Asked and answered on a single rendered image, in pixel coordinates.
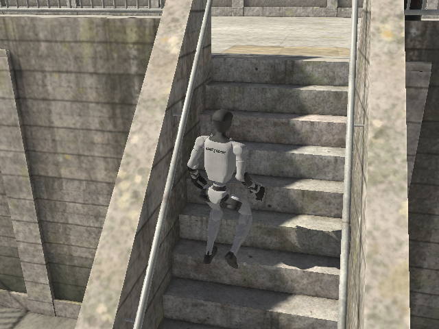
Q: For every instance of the stairs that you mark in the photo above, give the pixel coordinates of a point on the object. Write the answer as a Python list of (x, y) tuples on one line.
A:
[(291, 115)]

